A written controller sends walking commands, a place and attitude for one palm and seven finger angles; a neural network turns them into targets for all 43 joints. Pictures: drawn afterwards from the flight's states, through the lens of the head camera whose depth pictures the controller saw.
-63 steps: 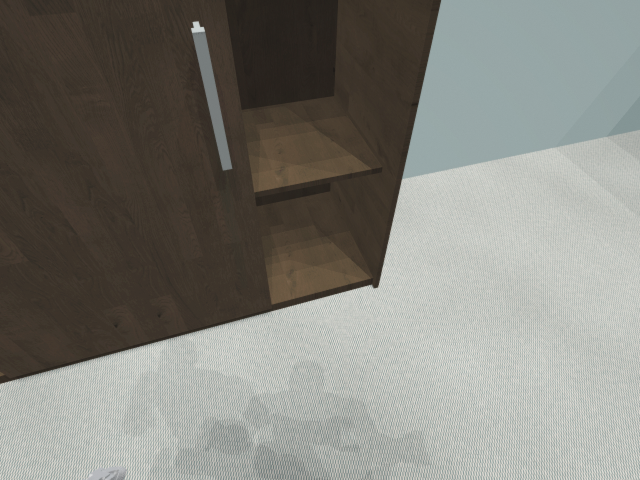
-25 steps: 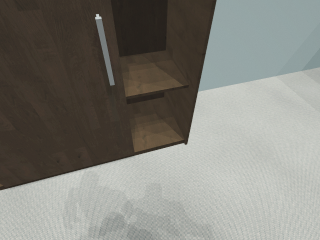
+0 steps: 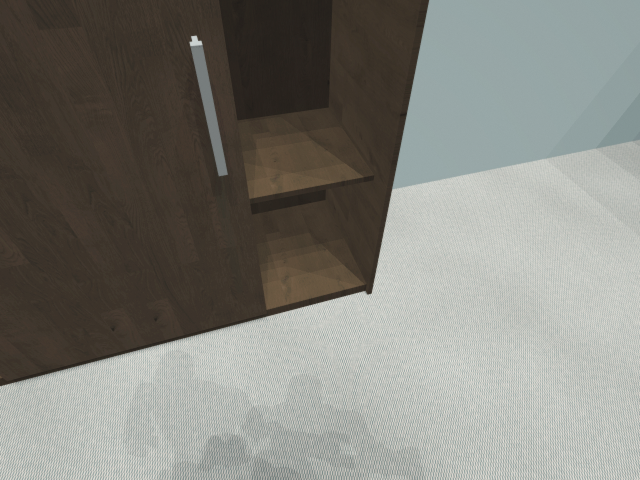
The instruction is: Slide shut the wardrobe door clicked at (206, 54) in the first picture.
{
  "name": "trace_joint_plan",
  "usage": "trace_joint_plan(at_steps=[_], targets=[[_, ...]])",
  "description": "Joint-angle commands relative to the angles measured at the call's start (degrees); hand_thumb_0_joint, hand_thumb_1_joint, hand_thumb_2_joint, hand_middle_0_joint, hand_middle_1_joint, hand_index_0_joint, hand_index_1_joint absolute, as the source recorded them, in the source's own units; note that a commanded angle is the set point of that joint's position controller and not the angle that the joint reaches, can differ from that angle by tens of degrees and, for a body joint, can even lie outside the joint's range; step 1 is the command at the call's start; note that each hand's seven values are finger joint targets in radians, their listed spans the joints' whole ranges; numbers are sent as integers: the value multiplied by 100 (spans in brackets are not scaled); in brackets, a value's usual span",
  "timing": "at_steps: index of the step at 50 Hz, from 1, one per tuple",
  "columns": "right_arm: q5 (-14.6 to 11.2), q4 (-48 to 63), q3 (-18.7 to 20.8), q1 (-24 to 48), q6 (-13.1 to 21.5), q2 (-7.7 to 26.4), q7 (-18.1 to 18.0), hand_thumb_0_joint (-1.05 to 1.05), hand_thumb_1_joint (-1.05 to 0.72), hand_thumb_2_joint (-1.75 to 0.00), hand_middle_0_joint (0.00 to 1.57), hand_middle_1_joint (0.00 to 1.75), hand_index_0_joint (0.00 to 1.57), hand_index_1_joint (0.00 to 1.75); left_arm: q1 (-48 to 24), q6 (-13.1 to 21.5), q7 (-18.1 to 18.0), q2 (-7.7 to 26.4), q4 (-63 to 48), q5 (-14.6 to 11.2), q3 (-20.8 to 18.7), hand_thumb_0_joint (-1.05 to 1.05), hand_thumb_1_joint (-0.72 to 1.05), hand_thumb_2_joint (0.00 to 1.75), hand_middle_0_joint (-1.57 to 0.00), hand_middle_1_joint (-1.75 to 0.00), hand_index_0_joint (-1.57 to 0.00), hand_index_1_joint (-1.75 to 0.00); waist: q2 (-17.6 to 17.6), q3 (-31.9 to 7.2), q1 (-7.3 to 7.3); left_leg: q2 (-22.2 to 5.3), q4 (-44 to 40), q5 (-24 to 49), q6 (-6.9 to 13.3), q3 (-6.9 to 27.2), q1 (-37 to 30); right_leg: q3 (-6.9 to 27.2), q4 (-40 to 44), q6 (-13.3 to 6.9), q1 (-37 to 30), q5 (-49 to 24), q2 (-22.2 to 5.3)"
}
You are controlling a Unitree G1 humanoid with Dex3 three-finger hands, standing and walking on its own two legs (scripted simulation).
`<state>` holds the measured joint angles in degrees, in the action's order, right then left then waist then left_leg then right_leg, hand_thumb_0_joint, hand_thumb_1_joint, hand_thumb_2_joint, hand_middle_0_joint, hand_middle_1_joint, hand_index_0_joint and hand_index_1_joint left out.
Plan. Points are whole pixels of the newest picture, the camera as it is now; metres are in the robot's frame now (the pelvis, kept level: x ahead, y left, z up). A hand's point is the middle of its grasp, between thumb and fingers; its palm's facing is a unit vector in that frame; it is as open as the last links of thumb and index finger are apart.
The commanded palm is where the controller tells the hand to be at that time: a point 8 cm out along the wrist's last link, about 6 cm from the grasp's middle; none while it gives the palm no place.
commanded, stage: look at it before walking up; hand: left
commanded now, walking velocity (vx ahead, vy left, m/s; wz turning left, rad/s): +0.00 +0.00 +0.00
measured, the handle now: (209, 111) +0.75 +0.27 +0.08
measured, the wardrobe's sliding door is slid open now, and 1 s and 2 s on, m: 0.40 0.40 0.40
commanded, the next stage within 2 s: turn to face it in 0.18 s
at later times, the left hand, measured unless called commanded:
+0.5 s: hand out of the picture +0.06 +0.24 -0.17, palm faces +0.05 -0.95 -0.32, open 7.3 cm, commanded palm none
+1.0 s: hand out of the picture -0.04 +0.23 -0.18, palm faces +0.27 -0.93 -0.23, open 7.3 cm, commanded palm none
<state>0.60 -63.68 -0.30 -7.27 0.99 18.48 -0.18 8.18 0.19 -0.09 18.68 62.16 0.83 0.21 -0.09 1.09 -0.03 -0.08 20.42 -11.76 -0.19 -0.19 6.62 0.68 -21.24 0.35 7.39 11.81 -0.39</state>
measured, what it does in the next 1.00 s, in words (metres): lifts its right foot, turning left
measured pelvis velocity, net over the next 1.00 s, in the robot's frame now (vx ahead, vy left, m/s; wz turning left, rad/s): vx -0.03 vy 0.02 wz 0.26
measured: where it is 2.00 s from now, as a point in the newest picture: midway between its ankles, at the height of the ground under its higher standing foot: outside the picture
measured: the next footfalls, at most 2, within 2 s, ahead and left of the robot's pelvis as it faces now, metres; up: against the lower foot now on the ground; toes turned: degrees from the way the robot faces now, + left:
right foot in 1.14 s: +0.03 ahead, -0.10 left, +0.00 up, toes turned +16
left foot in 1.50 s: +0.00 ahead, +0.13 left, +0.00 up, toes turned +26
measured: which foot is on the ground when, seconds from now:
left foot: down 0.00-1.00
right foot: down 0.00-0.70, up 0.72-1.00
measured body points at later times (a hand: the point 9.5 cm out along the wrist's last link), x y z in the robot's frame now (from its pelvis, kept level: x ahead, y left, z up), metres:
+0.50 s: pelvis -0.01 +0.00 -0.01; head +0.01 +0.00 +0.44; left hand +0.05 +0.29 -0.14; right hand +0.07 -0.27 -0.15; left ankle -0.01 +0.12 -0.75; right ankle +0.00 -0.12 -0.75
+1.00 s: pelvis -0.03 +0.02 +0.00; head -0.02 +0.04 +0.45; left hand -0.05 +0.28 -0.16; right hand +0.06 -0.20 -0.15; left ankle -0.02 +0.11 -0.75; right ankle -0.01 -0.12 -0.70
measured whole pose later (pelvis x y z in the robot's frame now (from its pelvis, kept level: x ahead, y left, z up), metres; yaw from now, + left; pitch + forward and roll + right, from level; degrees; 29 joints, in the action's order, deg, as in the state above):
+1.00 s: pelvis -0.03 +0.02 +0.00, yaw +15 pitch +0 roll -1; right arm 1.2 -57.4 1.8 -14.6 -1.0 9.4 -0.9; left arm 13.0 -3.6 -1.3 12.4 57.3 1.1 -2.9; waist -0.5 2.0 -1.3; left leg 3.0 24.1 -9.1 4.0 0.5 14.9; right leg -1.2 -49.5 3.1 21.3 24.9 -2.9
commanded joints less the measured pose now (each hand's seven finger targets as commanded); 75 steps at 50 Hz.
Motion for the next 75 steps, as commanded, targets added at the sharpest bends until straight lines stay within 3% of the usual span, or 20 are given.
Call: trace_joint_plan(at_steps=[1, 15, 23, 26, 28, 30, 33, 35, 36, 39, 50, 55, 56, 57, 58, 60, 64, 69, 73, 75], targets=[[-7, 343, 212, 249, 99, 1167, -76, 0, -90, -90, 20, 30, 20, 30, -208, 126, -66, 1144, -353, -9, -214, 0, 90, 90, -20, -30, -20, -30, -18, -130, 14, -654, -355, 796, 152, 539, 14, 500, 366, -167, 103, -722, -632], [-15, 334, 201, 235, 89, 1195, -66, 0, -90, -90, 20, 30, 20, 30, -180, 118, -60, 1177, -336, -12, -220, 0, 90, 90, -20, -30, -20, -30, -12, -181, 24, -635, -353, 822, 157, 602, 43, 443, 376, -145, 26, -644, -644], [8, 600, 194, -142, -171, 596, -30, 0, -90, -90, 20, 30, 20, 30, 292, -129, -175, 659, -550, -13, -252, 0, 90, 90, -20, -30, -20, -30, 64, -242, 98, -555, 487, 1419, 169, 792, 914, 64, -511, -25, -1, -942, -824], [6, 834, 270, -207, -241, 475, -9, 0, -90, -90, 20, 30, 20, 30, 420, -142, -192, 794, -760, 9, -357, 0, 90, 90, -20, -30, -20, -30, -579, -316, 131, -219, 1311, 832, 90, 538, 1323, 391, -304, -347, 21, -790, -1389], [15, 968, 340, -277, -299, 305, -18, 0, -90, -90, 20, 30, 20, 30, 412, -132, -221, 872, -904, 45, -420, 0, 90, 90, -20, -30, -20, -30, -1231, -223, 112, 7, 2391, -875, -34, 122, 1510, 770, 7, -864, 253, -1123, -2065], [3, 1002, 388, -349, -313, 145, 11, 0, -90, -90, 20, 30, 20, 30, 220, -116, -237, 821, -1029, 114, -448, 0, 90, 90, -20, -30, -20, -30, -1099, 23, 13, -163, 2911, -1697, -91, -61, 1479, 513, -20, -1075, 621, -1606, -2229], [10, 903, 384, -1017, -222, 34, 50, 0, -90, -90, 20, 30, 20, 30, 100, -149, -206, 637, -1127, 47, -457, 0, 90, 90, -20, -30, -20, -30, -510, -211, -293, -253, 928, -69, -45, -132, 357, -385, -1274, -412, 1014, -1296, -1718], [93, 977, 543, -1265, -155, 843, 0, 0, -90, -90, 20, 30, 20, 30, 176, -226, -176, 28, -1394, -12, -352, 0, 90, 90, -20, -30, -20, -30, 1865, -48, -299, -2107, -580, 1578, 1030, 2699, 322, -630, -3503, 282, 2282, 2479, -329], [80, 923, 534, -1245, -155, 722, -65, 0, -90, -90, 20, 30, 20, 30, 66, -288, -215, 115, -1294, 28, -380, 0, 90, 90, -20, -30, -20, -30, 1260, -132, -321, -2012, -790, 502, 1076, 2728, 639, -63, -4095, 169, 2151, 2224, -402], [68, 1055, 436, -688, -105, 364, -130, 0, -90, -90, 20, 30, 20, 30, 275, -238, -131, 23, -1029, 47, -414, 0, 90, 90, -20, -30, -20, -30, 532, 4, -41, -1477, -685, 46, 980, 1951, 726, 42, -4367, 219, 2287, 1252, -531], [71, 850, 496, -951, -173, 250, -145, 0, -90, -90, 20, 30, 20, 30, 508, -217, -159, -388, -875, 5, -325, 0, 90, 90, -20, -30, -20, -30, 773, -220, -186, -1248, -518, 722, 1079, 1849, 282, -202, -2368, 232, 1483, 1392, -195], [29, 804, 461, -765, -179, 66, -95, 0, -90, -90, 20, 30, 20, 30, 1291, -93, -210, -455, -551, -13, -281, 0, 90, 90, -20, -30, -20, -30, 457, -376, 131, -849, -181, -242, 670, 1629, 1114, -238, -270, 162, -156, 312, -122], [6, 776, 429, -853, -176, -216, -71, 0, -90, -90, 20, 30, 20, 30, 1440, -29, -217, -258, -482, 53, -290, 0, 90, 90, -20, -30, -20, -30, -300, -278, 133, -393, 327, -1204, 365, 1202, 1719, 364, 453, 5, -631, 885, -595], [-16, 836, 353, -876, -178, -514, -53, 0, -90, -90, 20, 30, 20, 30, 1440, 6, -221, 94, -504, 122, -330, 0, 90, 90, -20, -30, -20, -30, -1396, 30, 115, 227, 1301, -1624, 65, 496, 2352, 1679, 1175, -417, -393, 2387, -1544], [64, 930, 392, -668, -212, -392, -25, 0, -90, -90, 20, 30, 20, 30, 1314, -14, -206, 247, -615, 89, -351, 0, 90, 90, -20, -30, -20, -30, -1561, 393, 202, 210, 2196, -1656, 27, 178, 2271, 2237, 1738, -782, 578, 3444, -2053], [121, 771, 449, -595, -256, -314, 27, 0, -90, -90, 20, 30, 20, 30, 1187, 87, -190, -83, -516, 53, -307, 0, 90, 90, -20, -30, -20, -30, -1251, 1015, 36, -42, 3238, -1038, 78, 175, 2437, 1988, 1819, -762, 1110, 3034, -1626], [135, 620, 483, -818, -182, -448, 81, 0, -90, -90, 20, 30, 20, 30, 1418, 220, -140, -331, -380, 70, -286, 0, 90, 90, -20, -30, -20, -30, -741, 750, -62, -320, 3765, -601, -32, -218, 2441, 957, 1374, -789, 674, 1657, -1229], [113, 790, 418, -290, -18, -663, 53, 0, -90, -90, 20, 30, 20, 30, 1997, 226, -121, -294, -47, 131, -356, 0, 90, 90, -20, -30, -20, -30, -802, 595, 220, -485, 2410, -1178, -26, -479, 2169, 1068, 1095, -1086, 256, 1074, -1329], [81, 351, 359, -1217, 146, -662, -85, 0, -90, -90, 20, 30, 20, 30, 1897, 148, -51, -449, 109, 44, -359, 0, 90, 90, -20, -30, -20, -30, -360, 244, -154, -337, 471, -400, 4, -773, -78, 454, 7, -686, 1138, 820, -738], [140, 26, 611, -2396, 191, 382, -209, 0, -90, -90, 20, 30, 20, 30, 1812, 138, 46, -923, -101, 43, -291, 0, 90, 90, -20, -30, -20, -30, 1793, -64, -552, -2622, -820, -1578, 795, 2161, -1464, -644, -2640, -138, 2953, 1696, 33]])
